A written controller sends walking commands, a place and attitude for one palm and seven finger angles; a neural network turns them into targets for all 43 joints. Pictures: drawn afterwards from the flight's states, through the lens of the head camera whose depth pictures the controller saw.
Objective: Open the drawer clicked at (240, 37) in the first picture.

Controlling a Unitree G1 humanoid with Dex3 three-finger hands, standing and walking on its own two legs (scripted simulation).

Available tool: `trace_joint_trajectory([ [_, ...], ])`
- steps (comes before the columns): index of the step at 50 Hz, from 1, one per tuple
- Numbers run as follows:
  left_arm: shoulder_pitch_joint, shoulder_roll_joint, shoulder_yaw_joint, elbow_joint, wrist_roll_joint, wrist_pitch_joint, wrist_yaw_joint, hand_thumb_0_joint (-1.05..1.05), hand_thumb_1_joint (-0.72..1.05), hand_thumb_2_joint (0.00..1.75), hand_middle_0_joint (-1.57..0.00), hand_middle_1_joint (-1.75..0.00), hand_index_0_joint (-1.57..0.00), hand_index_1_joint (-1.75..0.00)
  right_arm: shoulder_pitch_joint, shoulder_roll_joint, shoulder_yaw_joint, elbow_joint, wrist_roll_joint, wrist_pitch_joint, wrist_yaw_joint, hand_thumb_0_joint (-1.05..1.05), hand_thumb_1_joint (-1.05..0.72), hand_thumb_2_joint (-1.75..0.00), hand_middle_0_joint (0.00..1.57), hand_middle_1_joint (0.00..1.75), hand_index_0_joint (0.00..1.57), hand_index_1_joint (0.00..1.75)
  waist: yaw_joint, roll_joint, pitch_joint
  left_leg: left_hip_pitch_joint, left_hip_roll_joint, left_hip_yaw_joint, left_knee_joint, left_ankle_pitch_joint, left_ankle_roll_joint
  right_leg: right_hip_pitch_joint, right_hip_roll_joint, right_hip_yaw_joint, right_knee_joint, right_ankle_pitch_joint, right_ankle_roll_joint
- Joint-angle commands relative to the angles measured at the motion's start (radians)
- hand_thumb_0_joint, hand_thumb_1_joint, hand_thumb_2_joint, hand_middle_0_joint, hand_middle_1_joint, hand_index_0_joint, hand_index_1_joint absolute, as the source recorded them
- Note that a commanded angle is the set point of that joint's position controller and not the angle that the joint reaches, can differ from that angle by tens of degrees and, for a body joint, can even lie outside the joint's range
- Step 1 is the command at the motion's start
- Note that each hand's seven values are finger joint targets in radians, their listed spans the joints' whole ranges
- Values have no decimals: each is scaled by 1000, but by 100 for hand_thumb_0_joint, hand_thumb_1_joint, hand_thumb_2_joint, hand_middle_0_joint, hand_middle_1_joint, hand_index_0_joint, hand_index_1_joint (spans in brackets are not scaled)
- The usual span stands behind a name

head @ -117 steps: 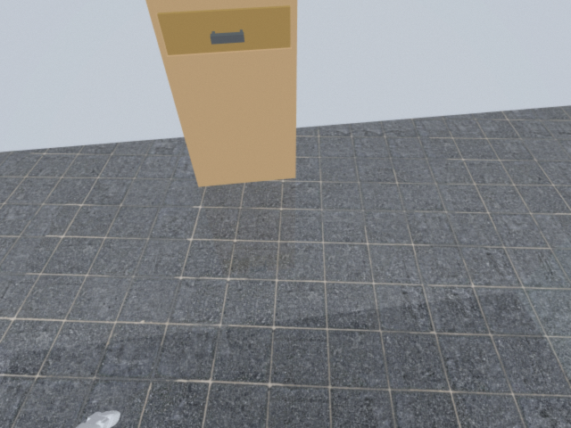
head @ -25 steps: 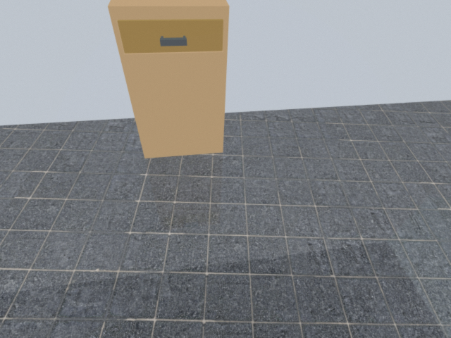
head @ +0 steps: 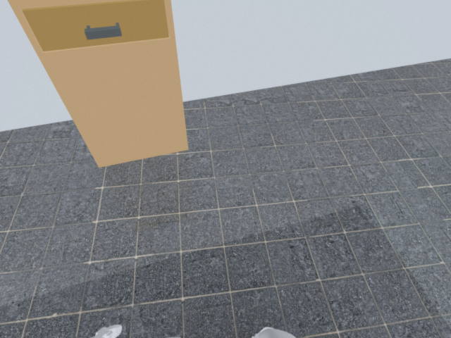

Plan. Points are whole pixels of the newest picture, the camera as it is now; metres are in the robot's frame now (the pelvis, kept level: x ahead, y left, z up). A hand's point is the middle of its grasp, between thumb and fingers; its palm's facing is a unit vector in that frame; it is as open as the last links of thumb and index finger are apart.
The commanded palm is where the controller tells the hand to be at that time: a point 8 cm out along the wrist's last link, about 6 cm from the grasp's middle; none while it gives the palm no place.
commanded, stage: walk to a spot facing it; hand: left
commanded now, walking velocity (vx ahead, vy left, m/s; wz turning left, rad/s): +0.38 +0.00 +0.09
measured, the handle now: (103, 29) +1.07 +0.46 +0.00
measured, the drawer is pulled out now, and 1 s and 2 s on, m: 0.00 0.00 0.00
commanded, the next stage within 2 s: turn to face it in 0.46 s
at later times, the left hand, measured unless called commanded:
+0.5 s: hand (113, 304) +0.21 +0.24 -0.16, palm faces +0.03 -0.99 -0.14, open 7.4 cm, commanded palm none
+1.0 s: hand (153, 198) +0.46 +0.20 -0.15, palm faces +0.06 -0.98 -0.19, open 7.2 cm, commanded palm none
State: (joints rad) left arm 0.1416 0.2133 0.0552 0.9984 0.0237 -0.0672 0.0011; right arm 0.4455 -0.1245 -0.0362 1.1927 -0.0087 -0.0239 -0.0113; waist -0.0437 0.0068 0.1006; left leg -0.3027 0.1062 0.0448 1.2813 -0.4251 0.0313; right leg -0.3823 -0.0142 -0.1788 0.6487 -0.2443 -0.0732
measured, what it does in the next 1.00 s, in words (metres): walks ahead: left foot, then right foot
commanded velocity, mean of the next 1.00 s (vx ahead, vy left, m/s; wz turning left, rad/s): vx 0.16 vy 0.00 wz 0.12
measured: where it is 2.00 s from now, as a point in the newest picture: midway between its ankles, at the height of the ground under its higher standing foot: (208, 281)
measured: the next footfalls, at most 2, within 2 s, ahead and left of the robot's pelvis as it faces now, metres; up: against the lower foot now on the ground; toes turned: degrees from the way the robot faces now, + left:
left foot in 0.30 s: +0.26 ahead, +0.15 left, +0.00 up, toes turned +12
right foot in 0.74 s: +0.44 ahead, -0.11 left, +0.00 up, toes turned -13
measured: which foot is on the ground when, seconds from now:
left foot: up 0.00-0.28, down 0.30-0.76, up 0.78-1.00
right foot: down 0.00-0.30, up 0.32-0.72, down 0.74-1.00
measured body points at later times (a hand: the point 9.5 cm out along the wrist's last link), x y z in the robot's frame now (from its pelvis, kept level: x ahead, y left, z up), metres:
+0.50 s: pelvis +0.22 +0.06 +0.03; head +0.23 +0.08 +0.47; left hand +0.21 +0.29 -0.14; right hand +0.25 -0.18 -0.11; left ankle +0.22 +0.14 -0.72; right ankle +0.20 -0.08 -0.62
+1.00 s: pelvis +0.35 +0.02 +0.01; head +0.37 +0.03 +0.46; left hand +0.46 +0.25 -0.13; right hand +0.37 -0.20 -0.14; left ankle +0.35 +0.14 -0.68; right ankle +0.41 -0.10 -0.72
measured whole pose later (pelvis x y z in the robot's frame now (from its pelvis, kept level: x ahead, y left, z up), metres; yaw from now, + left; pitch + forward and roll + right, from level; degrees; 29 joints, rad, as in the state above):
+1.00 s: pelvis +0.35 +0.02 +0.01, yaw +4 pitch -1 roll -1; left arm 0.11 0.14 0.04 0.98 0.04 -0.01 0.03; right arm 0.27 -0.15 -0.05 1.04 -0.01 0.03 0.00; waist -0.04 0.01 0.05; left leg -0.42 0.10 0.11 0.94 -0.47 -0.04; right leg -0.30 -0.13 -0.27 0.57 -0.23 -0.01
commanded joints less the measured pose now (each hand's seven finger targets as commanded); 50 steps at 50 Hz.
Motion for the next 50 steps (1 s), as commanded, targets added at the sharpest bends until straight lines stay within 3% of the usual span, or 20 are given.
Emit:
trace_joint_trajectory([
  [1, 137, 69, 7, 18, 5, 1, 18, 0, 90, 90, -20, -30, -20, -30, 31, -35, -17, -90, -21, 1, 7, 0, -90, -90, 20, 30, 20, 30, 9, -68, -36, -186, 69, -22, -48, 104, -20, -1, -294, 308, -466, -173, -86],
  [5, 134, 82, 12, 25, 4, -6, 13, 0, 90, 90, -20, -30, -20, -30, -36, -30, -20, -140, -18, 8, 26, 0, -90, -90, 20, 30, 20, 30, -4, -107, -17, -157, 69, 28, -311, 183, -48, -25, -245, 196, -495, -143, -82],
  [9, 193, 102, 17, 42, 7, -8, 7, 0, 90, 90, -20, -30, -20, -30, -177, -49, -24, -202, -13, -19, 41, 0, -90, -90, 20, 30, 20, 30, 42, -91, -1, -116, 42, 58, -531, 194, -40, 66, -264, 205, -456, -140, -83],
  [11, 199, 109, 20, 45, 6, -3, 5, 0, 90, 90, -20, -30, -20, -30, -187, -68, -27, -211, -13, -27, 42, 0, -90, -90, 20, 30, 20, 30, 33, -76, 10, -48, 16, 88, -606, 201, -35, 77, -257, 196, -424, -148, -70],
  [13, 197, 97, 20, 43, 3, 6, 3, 0, 90, 90, -20, -30, -20, -30, -89, -106, -35, -185, -15, -37, 34, 0, -90, -90, 20, 30, 20, 30, -19, 24, -14, 163, -13, 108, -714, 191, -33, 15, -205, 141, -271, -111, -41],
  [14, 212, 54, 11, 33, 0, 8, -2, 0, 90, 90, -20, -30, -20, -30, 23, -176, -50, -154, -24, -43, 23, 0, -90, -90, 20, 30, 20, 30, -64, 175, -43, 294, 73, -52, -835, 41, 6, -70, -119, 76, -19, -68, -5],
  [15, 220, -6, 4, 3, -10, 8, -10, 0, 90, 90, -20, -30, -20, -30, 139, -289, -77, -137, -37, -47, 13, 0, -90, -90, 20, 30, 20, 30, -84, 419, -88, 387, 321, -421, -1039, -74, 101, -243, 5, -19, 337, -292, 52],
  [16, 159, 34, 5, -21, 2, 8, -4, 0, 90, 90, -20, -30, -20, -30, 145, -276, -68, -125, -29, -39, 3, 0, -90, -90, 20, 30, 20, 30, -91, 329, -102, 352, 363, -525, -1109, -148, 138, -296, -7, 111, 531, -323, 39],
  [19, 151, 15, 12, 15, 9, 14, -20, 0, 90, 90, -20, -30, -20, -30, -54, -160, -33, -176, -21, -56, -8, 0, -90, -90, 20, 30, 20, 30, 5, 81, -16, 176, 292, -276, -1112, 3, 101, -310, -114, 176, 618, -81, 48],
  [21, 206, -14, 10, 43, 11, 33, -20, 0, 90, 90, -20, -30, -20, -30, -71, -133, -26, -164, -15, -73, -13, 0, -90, -90, 20, 30, 20, 30, 38, 86, -61, 175, 238, -93, -1087, 252, 80, -243, -117, 169, 569, -20, 67],
  [23, 213, -25, 11, 48, 9, 48, -17, 0, 90, 90, -20, -30, -20, -30, -62, -117, -29, -152, -13, -78, -18, 0, -90, -90, 20, 30, 20, 30, 47, 61, -75, 209, 227, -9, -1081, 403, 91, -246, -118, 162, 520, 8, 79],
  [27, 140, -34, 14, 15, 9, 68, -25, 0, 90, 90, -20, -30, -20, -30, -42, -139, -31, -131, -11, -71, -19, 0, -90, -90, 20, 30, 20, 30, 43, 90, -28, 247, 229, 109, -1083, 502, 95, -279, -122, 118, 358, 48, 96],
  [32, 62, -52, -3, 5, 5, 46, -12, 0, 90, 90, -20, -30, -20, -30, 11, -126, -22, -81, -17, -50, -18, 0, -90, -90, 20, 30, 20, 30, 13, 115, -15, 234, 190, 131, -971, 734, 93, -91, -65, 38, 32, 68, 79],
  [35, 162, -13, -3, 41, 6, 28, -2, 0, 90, 90, -20, -30, -20, -30, -6, -129, -21, -67, -9, -37, -18, 0, -90, -90, 20, 30, 20, 30, 74, 111, -85, 202, 149, 106, -809, 732, 53, 140, -34, 1, -125, 172, 78],
  [36, 237, 39, 6, 67, 7, 17, 5, 0, 90, 90, -20, -30, -20, -30, -5, -114, -19, -66, -2, -38, -15, 0, -90, -90, 20, 30, 20, 30, 108, 56, -135, 126, 114, 112, -694, 624, 18, 298, -84, 42, -159, 344, 75],
  [38, 371, 190, 36, 88, 0, 9, 19, 0, 90, 90, -20, -30, -20, -30, 49, -62, -17, -104, 11, -25, -10, 0, -90, -90, 20, 30, 20, 30, 123, -204, -277, -148, -62, 107, -229, -181, -44, 569, -460, 333, -158, 1025, -89],
  [40, 264, 160, 32, 52, -6, 16, 31, 0, 90, 90, -20, -30, -20, -30, -26, -55, -19, -127, 10, 2, -18, 0, -90, -90, 20, 30, 20, 30, 116, -273, -254, -202, -13, -22, -39, -187, -57, 426, -475, 346, -249, 808, -135],
  [42, 137, 97, 19, 9, -2, 31, 44, 0, 90, 90, -20, -30, -20, -30, -67, -56, -24, -127, 0, 26, -8, 0, -90, -90, 20, 30, 20, 30, 70, -125, -147, -186, 24, -30, -47, -102, -65, 223, -427, 223, -301, 480, -95],
  [45, 26, 94, 22, -38, 8, 47, 48, 0, 90, 90, -20, -30, -20, -30, -34, -23, -22, -139, -6, 54, 7, 0, -90, -90, 20, 30, 20, 30, 15, -160, -103, -78, 17, 21, -220, -55, -69, 32, -382, 94, -355, 183, -40],
  [50, 29, 123, 35, -57, 8, 71, 43, 0, 90, 90, -20, -30, -20, -30, -92, -54, -25, -199, -10, 52, 16, 0, -90, -90, 20, 30, 20, 30, 26, -171, -78, -27, -16, 88, -499, 30, -67, 44, -353, 49, -294, 16, -14],
])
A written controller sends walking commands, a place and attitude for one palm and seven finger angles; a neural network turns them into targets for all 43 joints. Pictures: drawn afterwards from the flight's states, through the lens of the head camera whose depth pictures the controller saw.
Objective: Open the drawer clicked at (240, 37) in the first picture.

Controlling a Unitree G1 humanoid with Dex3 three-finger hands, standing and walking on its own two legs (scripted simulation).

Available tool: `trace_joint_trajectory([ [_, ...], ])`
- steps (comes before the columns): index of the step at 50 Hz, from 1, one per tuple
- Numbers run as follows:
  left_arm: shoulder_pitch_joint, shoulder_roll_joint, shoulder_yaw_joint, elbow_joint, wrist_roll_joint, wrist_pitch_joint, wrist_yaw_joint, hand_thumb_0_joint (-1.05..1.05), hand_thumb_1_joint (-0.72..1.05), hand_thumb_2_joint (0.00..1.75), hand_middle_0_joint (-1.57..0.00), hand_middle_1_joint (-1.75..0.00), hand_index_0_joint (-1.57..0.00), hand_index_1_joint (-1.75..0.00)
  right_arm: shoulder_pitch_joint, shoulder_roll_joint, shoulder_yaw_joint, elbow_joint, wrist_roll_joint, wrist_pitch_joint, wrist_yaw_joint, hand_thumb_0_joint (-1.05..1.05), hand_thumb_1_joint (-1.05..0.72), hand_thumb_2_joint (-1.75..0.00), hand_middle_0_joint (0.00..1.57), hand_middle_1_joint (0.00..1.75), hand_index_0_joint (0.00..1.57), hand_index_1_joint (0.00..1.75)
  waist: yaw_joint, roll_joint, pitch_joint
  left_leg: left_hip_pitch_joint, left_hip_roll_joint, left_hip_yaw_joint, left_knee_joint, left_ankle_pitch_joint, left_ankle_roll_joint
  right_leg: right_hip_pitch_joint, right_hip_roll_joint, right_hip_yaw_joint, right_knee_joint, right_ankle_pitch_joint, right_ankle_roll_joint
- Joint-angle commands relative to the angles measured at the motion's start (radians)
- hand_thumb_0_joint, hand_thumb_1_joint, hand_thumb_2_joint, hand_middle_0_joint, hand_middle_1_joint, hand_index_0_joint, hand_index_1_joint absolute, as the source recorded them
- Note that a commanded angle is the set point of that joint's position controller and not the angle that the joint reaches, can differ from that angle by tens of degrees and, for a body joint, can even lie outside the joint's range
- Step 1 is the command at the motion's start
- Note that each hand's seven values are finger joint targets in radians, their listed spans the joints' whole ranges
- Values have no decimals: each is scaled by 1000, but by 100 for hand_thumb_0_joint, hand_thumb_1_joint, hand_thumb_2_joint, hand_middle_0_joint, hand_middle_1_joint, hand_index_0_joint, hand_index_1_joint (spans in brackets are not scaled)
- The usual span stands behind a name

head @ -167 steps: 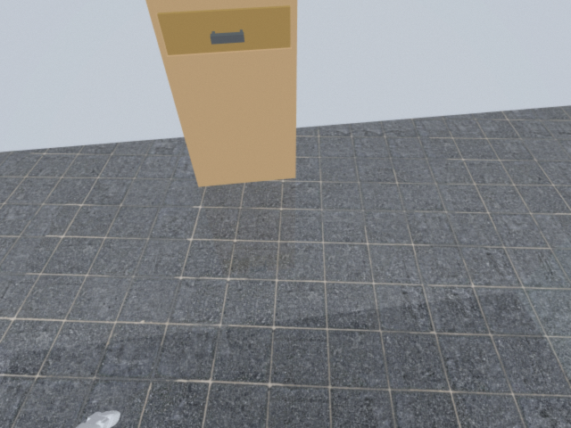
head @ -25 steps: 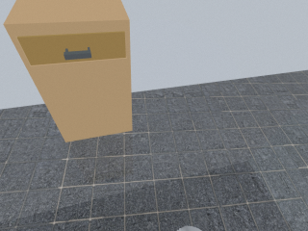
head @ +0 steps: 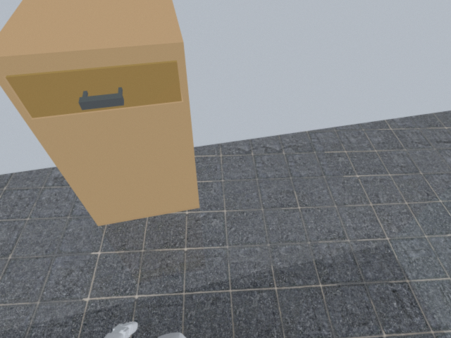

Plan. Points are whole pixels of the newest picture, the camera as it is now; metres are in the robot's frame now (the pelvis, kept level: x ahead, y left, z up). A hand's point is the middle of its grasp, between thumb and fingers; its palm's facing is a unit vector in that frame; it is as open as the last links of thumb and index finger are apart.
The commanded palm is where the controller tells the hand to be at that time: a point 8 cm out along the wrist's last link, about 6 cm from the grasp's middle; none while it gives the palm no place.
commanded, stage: turn to face it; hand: left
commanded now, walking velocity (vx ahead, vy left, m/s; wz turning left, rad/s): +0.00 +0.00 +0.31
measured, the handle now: (102, 96) +0.75 +0.38 -0.01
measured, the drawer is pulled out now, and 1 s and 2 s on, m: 0.00 0.00 0.00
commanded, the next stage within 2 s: take the last steps up to it in 0.30 s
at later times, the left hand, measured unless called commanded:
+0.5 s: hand out of the picture +0.03 +0.20 -0.16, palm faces +0.16 -0.94 -0.29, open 7.4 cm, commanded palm none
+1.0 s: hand out of the picture +0.00 +0.20 -0.17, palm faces +0.24 -0.96 -0.14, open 7.4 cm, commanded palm none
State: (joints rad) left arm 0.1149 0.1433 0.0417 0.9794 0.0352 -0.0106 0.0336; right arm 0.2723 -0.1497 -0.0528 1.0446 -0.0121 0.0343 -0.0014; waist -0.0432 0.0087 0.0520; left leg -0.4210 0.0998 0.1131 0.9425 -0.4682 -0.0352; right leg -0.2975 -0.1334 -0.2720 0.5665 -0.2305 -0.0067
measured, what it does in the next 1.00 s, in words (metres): walks ahead: left foot, then right foot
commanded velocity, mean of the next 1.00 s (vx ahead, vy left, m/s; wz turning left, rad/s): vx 0.18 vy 0.01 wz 0.13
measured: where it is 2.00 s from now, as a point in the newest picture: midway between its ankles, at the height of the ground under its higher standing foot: outside the picture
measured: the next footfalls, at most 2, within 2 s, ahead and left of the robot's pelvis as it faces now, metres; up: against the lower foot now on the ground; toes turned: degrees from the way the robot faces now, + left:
left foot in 0.08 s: +0.08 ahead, +0.12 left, +0.00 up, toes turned +11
right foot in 0.48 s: +0.08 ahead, -0.12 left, +0.00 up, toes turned +2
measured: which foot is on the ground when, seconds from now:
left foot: up 0.00-0.06, down 0.08-0.48, up 0.50-0.86, down 0.88-1.00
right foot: down 0.00-0.08, up 0.10-0.46, down 0.48-0.90, up 0.92-1.00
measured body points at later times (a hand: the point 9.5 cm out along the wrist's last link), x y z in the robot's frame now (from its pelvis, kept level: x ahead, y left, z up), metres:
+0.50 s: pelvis +0.03 +0.00 +0.00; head +0.05 -0.02 +0.45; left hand +0.03 +0.25 -0.14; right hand +0.12 -0.23 -0.16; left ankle +0.04 +0.11 -0.73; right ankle +0.04 -0.12 -0.73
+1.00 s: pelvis +0.11 +0.05 +0.01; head +0.13 +0.07 +0.46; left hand -0.01 +0.25 -0.15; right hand +0.20 -0.17 -0.14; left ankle +0.07 +0.15 -0.73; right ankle +0.07 -0.08 -0.67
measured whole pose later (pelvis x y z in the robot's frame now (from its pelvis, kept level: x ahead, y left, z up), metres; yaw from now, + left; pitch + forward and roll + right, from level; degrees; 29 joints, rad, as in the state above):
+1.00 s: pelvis +0.11 +0.05 +0.01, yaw +10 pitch +0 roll +0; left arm 0.40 0.15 0.04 1.16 0.03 0.00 -0.01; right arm 0.24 -0.16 -0.05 1.03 -0.02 -0.06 -0.02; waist 0.01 -0.03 0.04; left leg -0.20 0.06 0.16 0.51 -0.30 0.01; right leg -0.35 -0.10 -0.09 0.99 -0.44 0.00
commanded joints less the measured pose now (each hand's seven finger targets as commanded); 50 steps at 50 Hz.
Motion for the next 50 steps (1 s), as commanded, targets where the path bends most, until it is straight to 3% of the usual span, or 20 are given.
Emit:
trace_joint_trajectory([
  [1, 55, 195, 50, -42, -8, 19, 7, 0, 90, 90, -20, -30, -20, -30, 85, -42, -11, -55, -8, -8, 6, 0, -90, -90, 20, 30, 20, 30, 19, -168, -29, 142, -20, 36, -241, 132, -1, -62, -216, 121, -175, -40, -62],
  [2, 48, 189, 49, -49, -15, 27, 4, 0, 90, 90, -20, -30, -20, -30, 108, -67, -15, -54, -9, -13, 7, 0, -90, -90, 20, 30, 20, 30, 1, -104, -33, 214, -20, 35, -360, 203, 1, -99, -192, 98, -103, -100, -34],
  [3, 57, 152, 42, -63, -20, 36, -1, 0, 90, 90, -20, -30, -20, -30, 123, -121, -24, -60, -13, -20, 8, 0, -90, -90, 20, 30, 20, 30, -7, 95, -30, 227, 51, -118, -512, 209, 30, -144, -113, 69, 47, -176, 10],
  [4, 69, 93, 34, -98, -28, 43, -9, 0, 90, 90, -20, -30, -20, -30, 122, -220, -44, -89, -23, -27, 2, 0, -90, -90, 20, 30, 20, 30, -10, 344, 1, 194, 267, -430, -684, 266, 138, -252, 7, 49, 236, -332, 78],
  [5, 13, 109, 32, -117, -16, 44, -10, 0, 90, 90, -20, -30, -20, -30, 102, -258, -53, -98, -28, -29, -6, 0, -90, -90, 20, 30, 20, 30, -34, 296, -2, 133, 335, -533, -743, 228, 222, -240, 28, 149, 425, -384, 64],
  [8, 57, 122, 45, -72, -10, 35, -21, 0, 90, 90, -20, -30, -20, -30, -43, -195, -32, -127, -18, -46, -23, 0, -90, -90, 20, 30, 20, 30, 40, 173, -29, 190, 215, -343, -681, 365, 187, -284, 17, 240, 563, -196, 63],
  [10, 98, 120, 37, -45, -14, 35, -20, 0, 90, 90, -20, -30, -20, -30, -48, -191, -27, -128, -13, -53, -27, 0, -90, -90, 20, 30, 20, 30, 40, 120, -80, 280, 172, -242, -634, 600, 182, -251, 26, 237, 511, -163, 75],
  [14, 89, 113, 25, -46, -23, 36, -12, 0, 90, 90, -20, -30, -20, -30, -5, -208, -32, -108, -11, -45, -29, 0, -90, -90, 20, 30, 20, 30, 14, 102, -127, 396, 187, -235, -585, 803, 214, -199, 51, 228, 349, -223, 84],
  [21, 208, 104, 12, 1, -25, 18, -4, 0, 90, 90, -20, -30, -20, -30, -72, -207, -32, -96, -5, -23, -15, 0, -90, -90, 20, 30, 20, 30, 55, 119, -125, 254, 132, -240, -542, 572, 166, 74, 88, 190, -40, -52, 66],
  [22, 247, 116, 11, 17, -21, 8, -3, 0, 90, 90, -20, -30, -20, -30, -79, -184, -26, -95, 1, -24, -12, 0, -90, -90, 20, 30, 20, 30, 73, 67, -126, 193, 86, -211, -493, 406, 125, 165, 66, 205, -175, 26, 64],
  [24, 261, 253, 28, 17, -5, -6, -1, 0, 90, 90, -20, -30, -20, -30, -91, -90, -7, -125, 6, -22, 3, 0, -90, -90, 20, 30, 20, 30, 82, -300, -29, -81, -99, -56, -228, -52, 21, 208, -257, 580, -388, -179, -76],
  [26, 271, 229, 32, 21, -8, -15, -3, 0, 90, 90, -20, -30, -20, -30, -158, -142, -22, -127, -11, -9, 10, 0, -90, -90, 20, 30, 20, 30, 101, -284, 68, -146, -58, -140, 15, -18, 36, 78, -269, 649, -462, -344, -134],
  [28, 236, 182, 23, 19, -9, -27, -4, 0, 90, 90, -20, -30, -20, -30, -96, -135, -29, -83, -14, -17, 24, 0, -90, -90, 20, 30, 20, 30, 59, -149, 60, -151, -30, -123, 98, 96, 33, 105, -204, 494, -423, -272, -108],
  [30, 249, 160, 18, 20, -8, -40, -9, 0, 90, 90, -20, -30, -20, -30, -71, -108, -25, -63, -16, -20, 29, 0, -90, -90, 20, 30, 20, 30, 56, -147, 45, -128, -25, -92, 85, 167, 18, 115, -160, 380, -404, -175, -80],
  [38, 364, 165, 27, 103, 0, -47, -15, 0, 90, 90, -20, -30, -20, -30, -151, -56, -9, -84, -7, -45, 32, 0, -90, -90, 20, 30, 20, 30, 107, -171, 54, -34, -23, -13, -236, 112, 25, 157, -191, 342, -390, -129, -122],
  [42, 326, 145, 27, 119, -13, -35, -17, 0, 90, 90, -20, -30, -20, -30, -9, -66, -2, -30, -7, -70, 18, 0, -90, -90, 20, 30, 20, 30, 40, -108, 12, 293, -62, 54, -494, 225, 29, 22, -106, 243, -246, -111, -70],
  [43, 316, 114, 22, 112, -13, -31, -22, 0, 90, 90, -20, -30, -20, -30, 93, -115, -14, 1, -6, -77, 8, 0, -90, -90, 20, 30, 20, 30, -4, 17, -30, 443, -7, -23, -541, 181, 45, -62, -58, 195, -101, -134, -40],
  [44, 301, 56, 13, 86, -17, -31, -28, 0, 90, 90, -20, -30, -20, -30, 198, -201, -35, 30, -17, -82, -4, 0, -90, -90, 20, 30, 20, 30, -44, 240, -57, 556, 200, -291, -619, 109, 121, -230, 30, 102, 140, -206, 2],
  [45, 236, 46, 7, 43, -9, -34, -27, 0, 90, 90, -20, -30, -20, -30, 286, -249, -46, 45, -19, -76, -9, 0, -90, -90, 20, 30, 20, 30, -74, 291, -43, 551, 325, -468, -728, 64, 199, -345, 82, 110, 356, -362, 10],
  [50, 185, 38, 17, 70, -7, -23, -46, 0, 90, 90, -20, -30, -20, -30, 116, -110, -5, 14, -15, -104, -29, 0, -90, -90, 20, 30, 20, 30, 21, 86, 49, 324, 226, -221, -753, 367, 196, -305, -13, 224, 515, -123, 11],
])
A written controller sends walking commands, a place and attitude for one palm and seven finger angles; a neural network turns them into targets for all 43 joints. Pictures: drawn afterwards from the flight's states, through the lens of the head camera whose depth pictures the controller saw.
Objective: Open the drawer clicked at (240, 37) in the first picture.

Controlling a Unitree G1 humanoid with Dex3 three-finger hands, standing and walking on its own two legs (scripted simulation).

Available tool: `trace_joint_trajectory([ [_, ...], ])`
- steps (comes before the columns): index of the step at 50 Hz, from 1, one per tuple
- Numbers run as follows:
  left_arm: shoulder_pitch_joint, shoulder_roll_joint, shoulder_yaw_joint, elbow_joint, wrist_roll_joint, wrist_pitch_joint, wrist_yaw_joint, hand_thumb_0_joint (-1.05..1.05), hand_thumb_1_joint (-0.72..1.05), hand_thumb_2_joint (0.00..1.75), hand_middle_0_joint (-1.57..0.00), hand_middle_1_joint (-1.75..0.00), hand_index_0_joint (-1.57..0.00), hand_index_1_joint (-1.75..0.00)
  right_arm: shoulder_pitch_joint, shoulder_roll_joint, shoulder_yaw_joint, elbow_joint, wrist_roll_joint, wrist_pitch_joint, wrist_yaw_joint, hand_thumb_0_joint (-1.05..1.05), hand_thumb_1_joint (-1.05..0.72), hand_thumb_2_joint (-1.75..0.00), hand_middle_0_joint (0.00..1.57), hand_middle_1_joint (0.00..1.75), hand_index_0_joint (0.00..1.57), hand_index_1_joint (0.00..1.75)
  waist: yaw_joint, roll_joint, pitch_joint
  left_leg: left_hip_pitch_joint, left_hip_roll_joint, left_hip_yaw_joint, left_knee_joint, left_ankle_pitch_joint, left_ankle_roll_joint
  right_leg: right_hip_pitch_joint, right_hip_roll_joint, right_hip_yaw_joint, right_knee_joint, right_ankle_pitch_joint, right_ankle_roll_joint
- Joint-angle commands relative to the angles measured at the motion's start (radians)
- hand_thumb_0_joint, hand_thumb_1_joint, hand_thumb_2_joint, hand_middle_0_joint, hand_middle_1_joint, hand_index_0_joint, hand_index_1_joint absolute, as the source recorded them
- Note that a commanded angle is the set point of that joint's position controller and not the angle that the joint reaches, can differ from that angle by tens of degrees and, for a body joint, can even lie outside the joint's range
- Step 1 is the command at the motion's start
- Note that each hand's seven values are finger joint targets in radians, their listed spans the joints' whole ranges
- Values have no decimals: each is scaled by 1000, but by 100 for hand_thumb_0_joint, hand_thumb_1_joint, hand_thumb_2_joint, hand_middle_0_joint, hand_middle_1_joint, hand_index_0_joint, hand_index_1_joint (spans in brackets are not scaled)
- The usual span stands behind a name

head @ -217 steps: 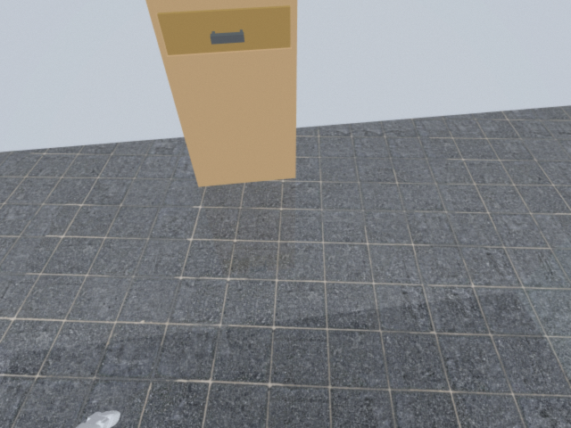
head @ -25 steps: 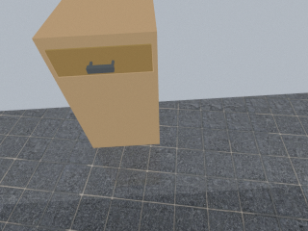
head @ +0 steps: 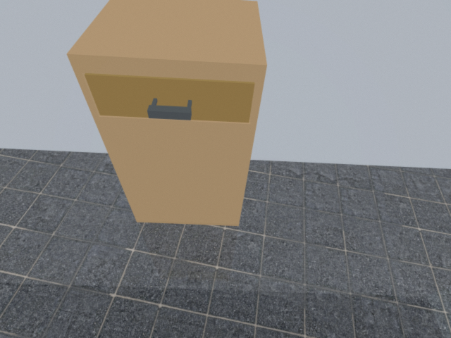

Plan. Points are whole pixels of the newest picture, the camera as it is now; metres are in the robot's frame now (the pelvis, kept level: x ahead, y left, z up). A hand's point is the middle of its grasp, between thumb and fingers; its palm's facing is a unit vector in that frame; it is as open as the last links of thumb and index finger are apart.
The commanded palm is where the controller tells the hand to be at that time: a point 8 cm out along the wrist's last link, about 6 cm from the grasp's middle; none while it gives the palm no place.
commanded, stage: take the last steps up to it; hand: left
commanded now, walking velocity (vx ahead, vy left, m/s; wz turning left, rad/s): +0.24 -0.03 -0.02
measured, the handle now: (171, 107) +0.69 +0.21 -0.02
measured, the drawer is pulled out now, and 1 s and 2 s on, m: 0.00 0.00 0.00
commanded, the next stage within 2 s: come to a stop and stand still in 0.22 s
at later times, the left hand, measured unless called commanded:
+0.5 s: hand (164, 295) +0.23 +0.14 -0.16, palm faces +0.01 -0.97 -0.23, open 7.2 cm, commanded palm none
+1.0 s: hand (137, 331) +0.16 +0.19 -0.17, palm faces -0.02 -0.97 -0.23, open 7.4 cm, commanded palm none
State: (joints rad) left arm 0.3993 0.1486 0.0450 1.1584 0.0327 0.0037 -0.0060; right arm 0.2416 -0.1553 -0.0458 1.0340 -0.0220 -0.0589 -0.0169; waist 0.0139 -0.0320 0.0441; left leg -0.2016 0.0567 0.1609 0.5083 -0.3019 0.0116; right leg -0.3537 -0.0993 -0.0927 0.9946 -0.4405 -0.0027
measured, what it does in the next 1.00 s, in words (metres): walks ahead: right foot, then left foot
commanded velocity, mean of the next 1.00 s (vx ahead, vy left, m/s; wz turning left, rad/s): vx -0.03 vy -0.02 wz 0.00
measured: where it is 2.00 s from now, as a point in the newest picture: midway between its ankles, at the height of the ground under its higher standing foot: outside the picture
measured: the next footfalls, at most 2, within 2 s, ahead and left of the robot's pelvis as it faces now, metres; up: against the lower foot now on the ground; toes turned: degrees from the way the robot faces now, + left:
right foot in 0.26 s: +0.21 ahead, -0.13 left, +0.00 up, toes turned -9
left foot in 0.66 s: +0.23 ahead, +0.10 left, +0.00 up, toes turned +3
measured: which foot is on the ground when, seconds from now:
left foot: down 0.00-0.28, up 0.30-0.64, down 0.66-1.00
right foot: up 0.00-0.24, down 0.26-0.66, up 0.68-1.00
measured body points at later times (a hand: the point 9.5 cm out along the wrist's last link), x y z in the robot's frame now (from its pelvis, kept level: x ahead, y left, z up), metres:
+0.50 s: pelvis +0.14 -0.03 +0.00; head +0.16 -0.05 +0.45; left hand +0.22 +0.20 -0.14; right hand +0.15 -0.26 -0.17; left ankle +0.14 +0.10 -0.69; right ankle +0.17 -0.12 -0.74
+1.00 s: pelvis +0.13 -0.01 +0.01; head +0.16 -0.01 +0.46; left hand +0.16 +0.24 -0.15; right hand +0.20 -0.25 -0.14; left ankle +0.19 +0.10 -0.74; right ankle +0.07 -0.15 -0.70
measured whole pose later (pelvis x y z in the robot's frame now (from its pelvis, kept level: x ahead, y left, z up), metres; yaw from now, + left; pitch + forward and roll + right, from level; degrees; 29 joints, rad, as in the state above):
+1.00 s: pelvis +0.13 -0.01 +0.01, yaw -2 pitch +0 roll -1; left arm 0.25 0.21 0.05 1.06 0.02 0.06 0.01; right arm 0.16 -0.16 -0.03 1.01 -0.02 0.01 -0.03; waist -0.01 0.00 0.05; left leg -0.28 0.06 0.11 0.41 -0.13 0.02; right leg -0.27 -0.04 -0.02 0.77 -0.48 0.03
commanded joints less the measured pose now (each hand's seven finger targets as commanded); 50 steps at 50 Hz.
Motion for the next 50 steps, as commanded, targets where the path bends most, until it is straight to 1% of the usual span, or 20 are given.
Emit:
trace_joint_trajectory([
  [1, -85, 26, 11, -104, -6, -32, -7, 0, 90, 90, -20, -30, -20, -30, 142, -110, -10, 25, -2, -14, -15, 0, -90, -90, 20, 30, 20, 30, -22, 135, 41, 105, 247, -219, -310, 268, 148, -223, -43, 35, 46, 106, 13],
  [8, -203, 45, 11, -161, -11, -26, -10, 0, 90, 90, -20, -30, -20, -30, 157, -126, -23, 59, -8, -3, -9, 0, -90, -90, 20, 30, 20, 30, -25, 161, 63, 93, 237, -139, -251, 338, 134, -92, 0, -25, -299, 165, 9],
  [11, -112, 73, 23, -131, -6, -34, -7, 0, 90, 90, -20, -30, -20, -30, 143, -126, -21, 66, -5, 8, -8, 0, -90, -90, 20, 30, 20, 30, 30, 98, 39, 0, 187, -101, -105, 279, 89, 144, 54, -68, -437, 273, -4],
  [12, -13, 121, 34, -101, -3, -45, -3, 0, 90, 90, -20, -30, -20, -30, 142, -110, -17, 68, 1, 5, -4, 0, -90, -90, 20, 30, 20, 30, 79, 18, 0, -67, 138, -54, 57, 247, 56, 295, 19, -14, -486, 296, -19],
  [13, 79, 210, 53, -80, 3, -56, 8, 0, 90, 90, -20, -30, -20, -30, 177, -52, -9, 58, 10, 2, 5, 0, -90, -90, 20, 30, 20, 30, 104, -208, -87, -234, 27, 18, 331, 1, 18, 462, -189, 261, -575, 344, -90],
  [14, 144, 275, 58, -78, -14, -56, 11, 0, 90, 90, -20, -30, -20, -30, 173, -51, -4, 25, 16, 10, 3, 0, -90, -90, 20, 30, 20, 30, 102, -278, -137, -325, -32, -41, 582, -330, 6, 485, -346, 488, -703, 422, -187],
  [15, 82, 263, 54, -88, -20, -59, 16, 0, 90, 90, -20, -30, -20, -30, 132, -64, -8, 26, 13, 18, 1, 0, -90, -90, 20, 30, 20, 30, 93, -270, -131, -340, -1, -144, 697, -289, 12, 402, -338, 505, -740, 375, -201],
  [16, -17, 216, 44, -113, -20, -55, 22, 0, 90, 90, -20, -30, -20, -30, 106, -68, -15, 26, 11, 21, 2, 0, -90, -90, 20, 30, 20, 30, 57, -174, -56, -355, 32, -160, 738, -208, 8, 301, -319, 446, -761, 294, -204],
  [18, -162, 137, 21, -160, -16, -53, 36, 0, 90, 90, -20, -30, -20, -30, 127, -35, -4, 54, 8, 37, 0, 0, -90, -90, 20, 30, 20, 30, -13, -7, -6, -248, 65, -174, 629, -91, -12, 116, -247, 234, -748, 504, -166],
  [20, -219, 127, 11, -170, -11, -47, 40, 0, 90, 90, -20, -30, -20, -30, 184, -5, 12, 77, 12, 64, -5, 0, -90, -90, 20, 30, 20, 30, -50, -53, -41, -140, 49, -148, 464, -88, -38, 67, -202, 102, -711, 704, -147],
  [25, -174, 180, 35, -176, -7, -6, 50, 0, 90, 90, -20, -30, -20, -30, 91, -33, -3, 15, 15, 92, -6, 0, -90, -90, 20, 30, 20, 30, -1, -79, -62, -158, -9, -109, 309, -99, -52, 162, -209, 112, -640, 789, -185],
  [28, -187, 188, 41, -183, -4, 7, 52, 0, 90, 90, -20, -30, -20, -30, 57, -51, -15, -18, 15, 95, -7, 0, -90, -90, 20, 30, 20, 30, -9, -126, -56, -125, -10, -114, 225, -66, -50, 149, -208, 124, -604, 787, -186],
  [30, -208, 190, 42, -194, -10, 15, 50, 0, 90, 90, -20, -30, -20, -30, 76, -59, -15, -19, 12, 92, -7, 0, -90, -90, 20, 30, 20, 30, -32, -129, -60, -38, -15, -98, 78, 62, -46, 116, -167, 100, -555, 684, -139],
  [31, -213, 183, 39, -195, -15, 20, 50, 0, 90, 90, -20, -30, -20, -30, 99, -73, -16, -12, 10, 86, -5, 0, -90, -90, 20, 30, 20, 30, -47, -99, -70, 35, 7, -105, -31, 190, -37, 87, -141, 82, -506, 588, -100],
  [33, -135, 99, 19, -208, -23, 33, 47, 0, 90, 90, -20, -30, -20, -30, 65, -194, -28, -54, -1, 72, -6, 0, -90, -90, 20, 30, 20, 30, -15, 283, -78, 39, 310, -399, -180, 620, 103, -6, 41, -23, -276, 0, 10],
  [35, -164, 117, 22, -205, -17, 45, 47, 0, 90, 90, -20, -30, -20, -30, -1, -206, -26, -74, -5, 70, -25, 0, -90, -90, 20, 30, 20, 30, -25, 277, -50, -90, 329, -434, -255, 455, 184, -10, 74, 104, 10, -162, 7],
  [37, -129, 123, 28, -176, -16, 42, 37, 0, 90, 90, -20, -30, -20, -30, -78, -172, -12, -89, -6, 69, -31, 0, -90, -90, 20, 30, 20, 30, 7, 198, -36, -64, 261, -339, -234, 387, 166, -58, 73, 137, 87, -50, 14],
  [39, -108, 124, 26, -159, -14, 37, 30, 0, 90, 90, -20, -30, -20, -30, -63, -165, -11, -88, 1, 59, -33, 0, -90, -90, 20, 30, 20, 30, -3, 149, -89, 35, 236, -284, -215, 453, 150, -86, 72, 131, 87, 2, 31],
  [47, -148, 95, 9, -166, -15, 43, 20, 0, 90, 90, -20, -30, -20, -30, 28, -197, -34, -33, -1, 68, -28, 0, -90, -90, 20, 30, 20, 30, -64, 186, -113, 151, 255, -320, -244, 287, 154, -33, 53, 76, -212, -69, 39],
  [50, -93, 82, 1, -136, -21, 31, 23, 0, 90, 90, -20, -30, -20, -30, 6, -195, -35, -19, 0, 70, -16, 0, -90, -90, 20, 30, 20, 30, -36, 199, -103, 76, 211, -293, -237, 197, 121, 87, 70, 40, -425, 22, 23],
])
